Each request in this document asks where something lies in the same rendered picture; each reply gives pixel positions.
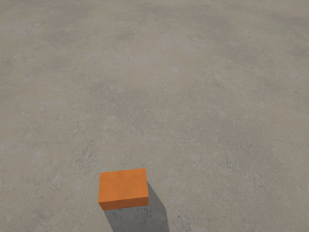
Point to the carton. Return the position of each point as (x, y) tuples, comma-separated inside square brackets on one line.
[(123, 189)]

